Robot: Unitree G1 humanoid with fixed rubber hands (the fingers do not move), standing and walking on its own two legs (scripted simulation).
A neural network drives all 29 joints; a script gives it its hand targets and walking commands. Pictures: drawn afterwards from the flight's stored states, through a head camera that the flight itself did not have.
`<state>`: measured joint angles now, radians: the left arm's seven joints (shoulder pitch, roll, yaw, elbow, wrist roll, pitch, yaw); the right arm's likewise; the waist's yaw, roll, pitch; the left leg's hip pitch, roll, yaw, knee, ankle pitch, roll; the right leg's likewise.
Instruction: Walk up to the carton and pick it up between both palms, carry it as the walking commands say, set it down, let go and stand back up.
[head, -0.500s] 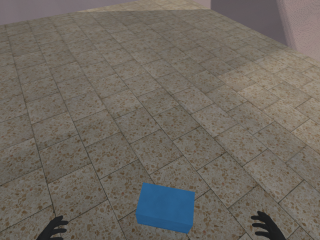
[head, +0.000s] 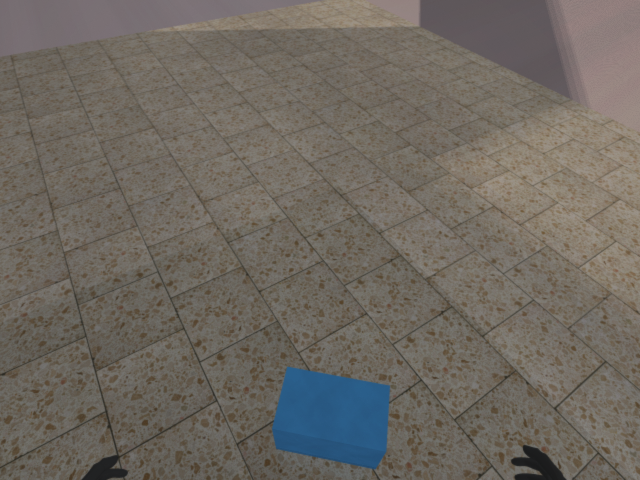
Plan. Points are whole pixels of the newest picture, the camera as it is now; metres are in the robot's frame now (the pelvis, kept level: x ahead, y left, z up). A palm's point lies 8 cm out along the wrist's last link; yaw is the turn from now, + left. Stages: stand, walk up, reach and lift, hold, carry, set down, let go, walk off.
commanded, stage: stand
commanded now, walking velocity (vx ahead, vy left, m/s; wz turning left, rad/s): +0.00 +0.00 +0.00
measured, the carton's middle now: (331, 418) +0.40 -0.04 -0.68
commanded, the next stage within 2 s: none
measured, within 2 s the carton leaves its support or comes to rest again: neither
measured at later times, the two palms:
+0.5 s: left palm out of the picture +0.07 +0.31 -0.11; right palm out of the picture +0.09 -0.30 -0.10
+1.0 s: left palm out of the picture +0.07 +0.32 -0.11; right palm out of the picture +0.09 -0.31 -0.10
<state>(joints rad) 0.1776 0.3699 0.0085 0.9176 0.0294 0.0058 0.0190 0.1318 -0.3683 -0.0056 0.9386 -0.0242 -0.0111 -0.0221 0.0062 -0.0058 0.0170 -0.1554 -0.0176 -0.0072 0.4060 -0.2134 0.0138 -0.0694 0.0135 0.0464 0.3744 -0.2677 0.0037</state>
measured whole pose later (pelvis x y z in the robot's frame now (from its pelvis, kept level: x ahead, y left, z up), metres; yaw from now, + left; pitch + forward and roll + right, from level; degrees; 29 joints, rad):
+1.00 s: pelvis -0.01 +0.01 +0.00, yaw +0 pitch -2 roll +0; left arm 0.14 0.39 0.00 1.04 0.02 -0.01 0.01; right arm 0.10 -0.39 0.00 1.04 -0.01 -0.02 -0.01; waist 0.00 -0.01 0.03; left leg -0.14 -0.03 -0.01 0.35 -0.16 0.02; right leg -0.06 0.00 0.04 0.32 -0.22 0.01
